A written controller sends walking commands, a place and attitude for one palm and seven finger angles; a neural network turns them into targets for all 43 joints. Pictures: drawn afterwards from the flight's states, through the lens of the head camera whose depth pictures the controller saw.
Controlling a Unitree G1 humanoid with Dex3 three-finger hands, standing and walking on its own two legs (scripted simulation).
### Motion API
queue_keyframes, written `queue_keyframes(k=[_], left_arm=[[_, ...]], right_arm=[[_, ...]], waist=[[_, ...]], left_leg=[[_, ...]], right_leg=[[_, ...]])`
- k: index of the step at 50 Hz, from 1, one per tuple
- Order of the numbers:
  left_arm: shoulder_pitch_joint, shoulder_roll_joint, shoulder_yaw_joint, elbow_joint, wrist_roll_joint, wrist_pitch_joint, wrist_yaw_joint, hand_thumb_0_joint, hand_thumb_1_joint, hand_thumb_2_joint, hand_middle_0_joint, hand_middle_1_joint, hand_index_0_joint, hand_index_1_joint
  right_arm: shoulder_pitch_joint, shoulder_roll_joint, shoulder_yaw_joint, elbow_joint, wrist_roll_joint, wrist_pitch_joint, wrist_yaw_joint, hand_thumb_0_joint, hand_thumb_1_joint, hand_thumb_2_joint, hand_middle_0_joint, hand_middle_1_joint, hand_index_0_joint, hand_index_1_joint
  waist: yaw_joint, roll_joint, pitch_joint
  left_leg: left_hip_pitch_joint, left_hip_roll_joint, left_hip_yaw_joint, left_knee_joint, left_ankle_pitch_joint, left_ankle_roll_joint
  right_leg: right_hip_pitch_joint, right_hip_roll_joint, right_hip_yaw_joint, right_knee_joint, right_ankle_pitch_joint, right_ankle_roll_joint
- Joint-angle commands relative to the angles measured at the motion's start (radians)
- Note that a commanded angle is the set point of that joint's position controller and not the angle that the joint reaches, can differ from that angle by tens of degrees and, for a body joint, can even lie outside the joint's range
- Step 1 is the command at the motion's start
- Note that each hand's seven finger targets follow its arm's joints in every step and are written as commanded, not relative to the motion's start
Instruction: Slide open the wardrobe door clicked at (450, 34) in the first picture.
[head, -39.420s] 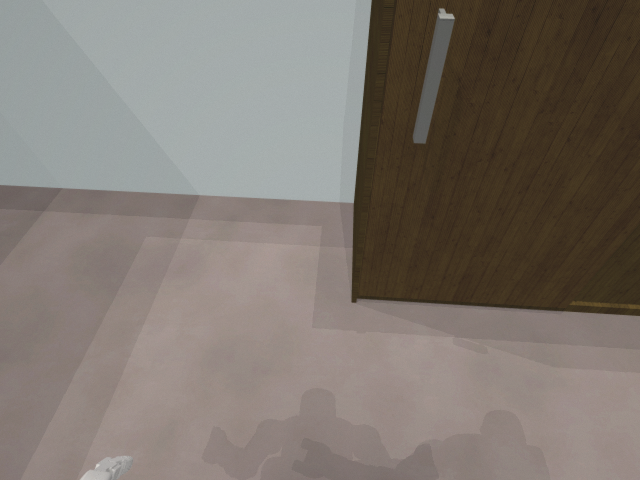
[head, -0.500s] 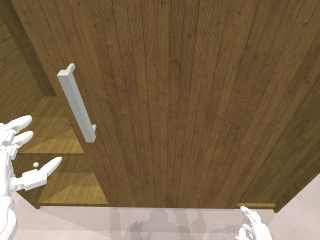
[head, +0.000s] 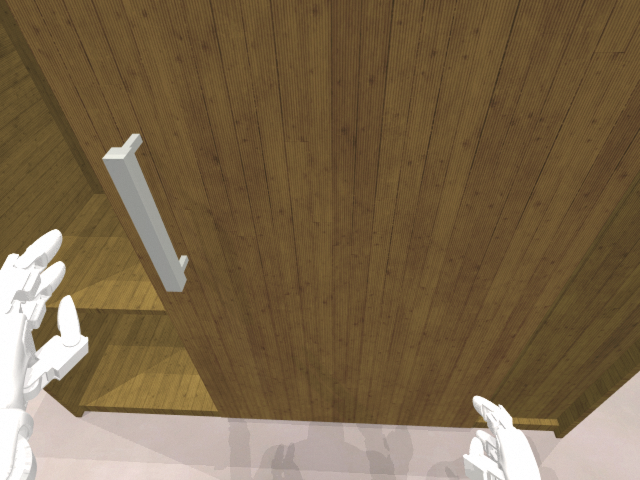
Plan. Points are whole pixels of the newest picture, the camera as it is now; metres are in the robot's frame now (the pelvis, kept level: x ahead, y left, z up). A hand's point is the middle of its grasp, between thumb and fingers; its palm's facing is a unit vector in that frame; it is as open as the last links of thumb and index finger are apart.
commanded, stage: draw the hand back to the body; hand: left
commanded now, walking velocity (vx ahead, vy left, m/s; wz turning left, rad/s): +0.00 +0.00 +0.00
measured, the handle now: (157, 219) +0.41 +0.31 +0.11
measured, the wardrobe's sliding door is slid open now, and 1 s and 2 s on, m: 0.46 0.46 0.46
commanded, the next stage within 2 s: step back with the hand held close in 0.08 s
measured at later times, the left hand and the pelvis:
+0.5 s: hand (72, 348) +0.18 +0.27 +0.16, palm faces +0.34 -0.82 -0.47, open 7.4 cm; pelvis -0.03 +0.02 +0.00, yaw -1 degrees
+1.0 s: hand out of the picture +0.04 +0.34 +0.16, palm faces +0.48 -0.77 -0.42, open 7.4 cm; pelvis -0.13 +0.07 -0.01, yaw +4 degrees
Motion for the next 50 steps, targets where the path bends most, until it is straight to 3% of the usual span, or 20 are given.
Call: queue_keyframes(k=[1,9,10,11,12,13,15,19,21,26,31,34,36,40,43,44,45,47,48,50], left_arm=[[-0.103,0.207,0.129,-0.232,-0.002,-0.070,0.018,0.000,0.900,0.900,-0.200,-0.300,-0.200,-0.300],[-0.075,0.199,0.131,-0.182,-0.008,-0.071,0.011,0.000,0.900,0.900,-0.200,-0.300,-0.200,-0.300],[-0.133,0.215,0.146,-0.147,-0.011,-0.068,0.015,0.000,0.900,0.900,-0.200,-0.300,-0.200,-0.300],[-0.265,0.339,0.246,-0.229,0.010,-0.116,0.029,0.000,0.900,0.900,-0.200,-0.300,-0.200,-0.300],[-0.166,0.260,0.186,-0.144,0.009,-0.120,0.022,0.000,0.900,0.900,-0.200,-0.300,-0.200,-0.300],[-0.132,0.242,0.166,-0.138,0.015,-0.120,0.018,0.000,0.900,0.900,-0.200,-0.300,-0.200,-0.300],[-0.092,0.238,0.168,-0.163,0.021,-0.127,0.018,0.000,0.900,0.900,-0.200,-0.300,-0.200,-0.300],[0.001,0.242,0.176,-0.273,0.016,-0.131,0.026,0.000,0.900,0.900,-0.200,-0.300,-0.200,-0.300],[0.040,0.257,0.193,-0.304,0.013,-0.130,0.032,0.000,0.900,0.900,-0.200,-0.300,-0.200,-0.300],[0.079,0.288,0.237,-0.282,-0.002,-0.141,0.044,0.000,0.900,0.900,-0.200,-0.300,-0.200,-0.300],[0.058,0.272,0.224,-0.270,0.000,-0.170,0.050,0.000,0.900,0.900,-0.200,-0.300,-0.200,-0.300],[0.014,0.258,0.222,-0.278,0.026,-0.192,0.053,0.000,0.900,0.900,-0.200,-0.300,-0.200,-0.300],[0.005,0.249,0.225,-0.276,0.042,-0.198,0.052,0.000,0.900,0.900,-0.200,-0.300,-0.200,-0.300],[0.058,0.266,0.239,-0.319,0.032,-0.212,0.047,0.000,0.900,0.900,-0.200,-0.300,-0.200,-0.300],[0.056,0.269,0.223,-0.346,0.006,-0.222,0.053,0.000,0.900,0.900,-0.200,-0.300,-0.200,-0.300],[0.031,0.273,0.213,-0.352,0.007,-0.225,0.058,0.000,0.900,0.900,-0.200,-0.300,-0.200,-0.300],[0.022,0.252,0.192,-0.325,0.007,-0.219,0.063,0.000,0.900,0.900,-0.200,-0.300,-0.200,-0.300],[-0.046,0.258,0.178,-0.322,0.021,-0.215,0.071,0.000,0.900,0.900,-0.200,-0.300,-0.200,-0.300],[-0.070,0.270,0.183,-0.310,0.026,-0.214,0.076,0.000,0.900,0.900,-0.200,-0.300,-0.200,-0.300],[-0.145,0.257,0.159,-0.285,0.028,-0.204,0.075,0.000,0.900,0.900,-0.200,-0.300,-0.200,-0.300]], right_arm=[[-0.136,-0.107,-0.035,-0.166,0.002,-0.051,-0.013,0.000,-0.900,-0.900,0.200,0.300,0.200,0.300],[-0.143,-0.110,-0.039,-0.162,0.005,-0.045,-0.015,0.000,-0.900,-0.900,0.200,0.300,0.200,0.300],[-0.136,-0.110,-0.039,-0.152,0.009,-0.038,-0.020,0.000,-0.900,-0.900,0.200,0.300,0.200,0.300],[-0.133,-0.131,-0.044,-0.183,0.014,-0.012,-0.013,0.000,-0.900,-0.900,0.200,0.300,0.200,0.300],[-0.135,-0.113,-0.041,-0.166,0.007,0.005,-0.015,0.000,-0.900,-0.900,0.200,0.300,0.200,0.300],[-0.139,-0.109,-0.042,-0.178,0.008,0.014,-0.013,0.000,-0.900,-0.900,0.200,0.300,0.200,0.300],[-0.122,-0.115,-0.048,-0.195,0.011,0.035,-0.013,0.000,-0.900,-0.900,0.200,0.300,0.200,0.300],[-0.109,-0.128,-0.058,-0.236,0.021,0.064,-0.012,0.000,-0.900,-0.900,0.200,0.300,0.200,0.300],[-0.102,-0.128,-0.060,-0.254,0.023,0.074,-0.009,0.000,-0.900,-0.900,0.200,0.300,0.200,0.300],[-0.094,-0.127,-0.065,-0.269,0.028,0.082,-0.016,0.000,-0.900,-0.900,0.200,0.300,0.200,0.300],[-0.091,-0.146,-0.067,-0.264,0.025,0.047,-0.024,0.000,-0.900,-0.900,0.200,0.300,0.200,0.300],[-0.104,-0.169,-0.068,-0.266,0.021,0.013,-0.030,0.000,-0.900,-0.900,0.200,0.300,0.200,0.300],[-0.092,-0.167,-0.073,-0.258,0.019,-0.001,-0.029,0.000,-0.900,-0.900,0.200,0.300,0.200,0.300],[-0.072,-0.144,-0.075,-0.248,0.015,-0.022,-0.013,0.000,-0.900,-0.900,0.200,0.300,0.200,0.300],[-0.054,-0.119,-0.069,-0.213,0.011,-0.025,0.000,0.000,-0.900,-0.900,0.200,0.300,0.200,0.300],[-0.032,-0.119,-0.079,-0.188,0.018,-0.026,0.001,0.000,-0.900,-0.900,0.200,0.300,0.200,0.300],[-0.027,-0.127,-0.088,-0.181,0.022,-0.030,-0.002,0.000,-0.900,-0.900,0.200,0.300,0.200,0.300],[-0.041,-0.127,-0.083,-0.173,0.019,-0.037,-0.013,0.000,-0.900,-0.900,0.200,0.300,0.200,0.300],[-0.047,-0.126,-0.076,-0.169,0.014,-0.039,-0.020,0.000,-0.900,-0.900,0.200,0.300,0.200,0.300],[-0.080,-0.144,-0.064,-0.174,0.011,-0.048,-0.039,0.000,-0.900,-0.900,0.200,0.300,0.200,0.300]], waist=[[-0.007,0.009,-0.099],[-0.006,-0.027,-0.054],[-0.016,-0.022,-0.039],[-0.048,-0.033,0.009],[-0.057,-0.091,0.007],[-0.050,-0.132,-0.014],[-0.055,-0.108,-0.094],[-0.052,0.031,-0.215],[-0.053,0.022,-0.218],[-0.061,-0.047,-0.168],[-0.066,0.080,-0.118],[-0.058,0.196,-0.074],[-0.050,0.190,-0.082],[-0.053,0.096,-0.125],[-0.071,-0.052,-0.152],[-0.082,-0.176,-0.212],[-0.093,-0.212,-0.187],[-0.105,-0.175,-0.122],[-0.106,-0.127,-0.093],[-0.095,0.076,-0.012]], left_leg=[[0.202,0.006,-0.011,0.000,0.213,0.034],[0.194,0.009,-0.011,-0.014,0.178,0.035],[0.188,0.010,-0.010,-0.021,0.158,0.033],[0.139,0.023,-0.023,0.069,0.132,0.052],[0.117,0.019,-0.024,0.104,0.140,0.053],[0.104,0.017,-0.013,0.119,0.166,0.055],[0.117,0.015,0.002,0.119,0.282,0.058],[0.191,0.041,-0.008,0.093,0.453,0.065],[0.171,0.055,-0.028,0.088,0.469,0.062],[0.086,0.071,-0.054,0.050,0.306,0.047],[-0.052,0.109,-0.132,-0.088,-0.069,0.055],[-0.328,0.163,-0.250,-0.262,-0.487,0.092],[-0.442,0.185,-0.275,-0.299,-0.581,0.100],[-0.343,0.141,-0.237,-0.201,-0.476,0.070],[0.007,0.041,-0.086,0.072,-0.128,0.006],[0.125,0.021,-0.062,0.200,-0.093,-0.002],[0.161,0.009,-0.060,0.282,-0.085,-0.002],[0.145,0.017,-0.068,0.310,-0.082,-0.001],[0.128,0.031,-0.081,0.247,-0.067,0.003],[0.021,0.102,-0.181,-0.017,-0.022,0.020]], right_leg=[[-0.171,-0.027,0.006,-0.059,0.386,0.023],[-0.184,-0.024,0.006,-0.086,0.341,0.027],[-0.194,-0.026,0.008,-0.085,0.312,0.027],[-0.303,-0.077,0.063,-0.142,0.406,0.068],[-0.304,-0.102,0.051,-0.128,0.486,0.082],[-0.282,-0.113,0.048,-0.108,0.586,0.102],[-0.222,-0.109,0.021,-0.042,0.747,0.116],[-0.213,-0.076,0.007,0.028,0.649,0.111],[-0.227,-0.060,0.009,0.031,0.560,0.098],[-0.257,-0.057,0.021,0.007,0.385,0.066],[-0.232,-0.012,0.018,0.033,0.115,0.043],[-0.059,0.041,0.009,0.167,0.036,0.041],[0.023,0.063,-0.003,0.249,0.035,0.032],[-0.082,0.043,0.031,0.137,-0.037,0.006],[-0.407,-0.087,0.165,-0.085,0.006,-0.037],[-0.487,-0.130,0.189,-0.118,0.003,-0.053],[-0.561,-0.175,0.221,-0.138,0.008,-0.076],[-0.609,-0.202,0.230,-0.123,0.044,-0.082],[-0.596,-0.180,0.206,-0.090,0.067,-0.064],[-0.513,-0.023,0.103,0.036,0.049,0.012]])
